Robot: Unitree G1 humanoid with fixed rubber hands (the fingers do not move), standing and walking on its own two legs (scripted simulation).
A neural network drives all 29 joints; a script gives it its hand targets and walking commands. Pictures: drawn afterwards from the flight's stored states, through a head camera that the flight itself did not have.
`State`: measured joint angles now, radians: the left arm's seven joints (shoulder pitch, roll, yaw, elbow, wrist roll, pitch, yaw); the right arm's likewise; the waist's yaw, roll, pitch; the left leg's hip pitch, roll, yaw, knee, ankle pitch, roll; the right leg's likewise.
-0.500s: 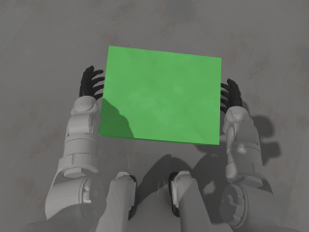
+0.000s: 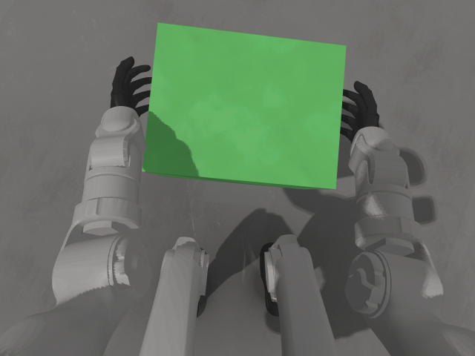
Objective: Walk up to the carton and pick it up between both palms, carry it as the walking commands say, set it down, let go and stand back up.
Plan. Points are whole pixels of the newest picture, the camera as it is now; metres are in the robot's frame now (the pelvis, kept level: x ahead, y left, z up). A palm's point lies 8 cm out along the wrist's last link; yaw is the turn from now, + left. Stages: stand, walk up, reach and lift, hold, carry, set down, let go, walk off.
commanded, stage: set down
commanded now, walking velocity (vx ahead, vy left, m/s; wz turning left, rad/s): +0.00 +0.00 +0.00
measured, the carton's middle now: (242, 120) +0.50 -0.01 -0.16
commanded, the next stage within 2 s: none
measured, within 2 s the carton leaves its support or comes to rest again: neither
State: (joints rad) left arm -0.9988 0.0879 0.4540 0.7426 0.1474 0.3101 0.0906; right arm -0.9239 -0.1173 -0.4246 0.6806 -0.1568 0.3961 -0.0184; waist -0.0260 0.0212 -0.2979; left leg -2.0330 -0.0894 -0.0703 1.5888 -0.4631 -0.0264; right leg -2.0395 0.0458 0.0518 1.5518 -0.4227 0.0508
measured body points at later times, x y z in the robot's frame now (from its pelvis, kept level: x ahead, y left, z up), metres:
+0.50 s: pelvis +0.00 +0.00 -0.06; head +0.31 +0.01 +0.26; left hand +0.52 +0.18 -0.18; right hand +0.50 -0.21 -0.18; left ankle +0.09 +0.12 -0.50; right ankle +0.10 -0.13 -0.50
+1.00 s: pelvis -0.01 +0.00 -0.12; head +0.34 +0.00 +0.16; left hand +0.54 +0.18 -0.27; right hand +0.52 -0.21 -0.28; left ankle +0.09 +0.12 -0.50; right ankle +0.10 -0.13 -0.50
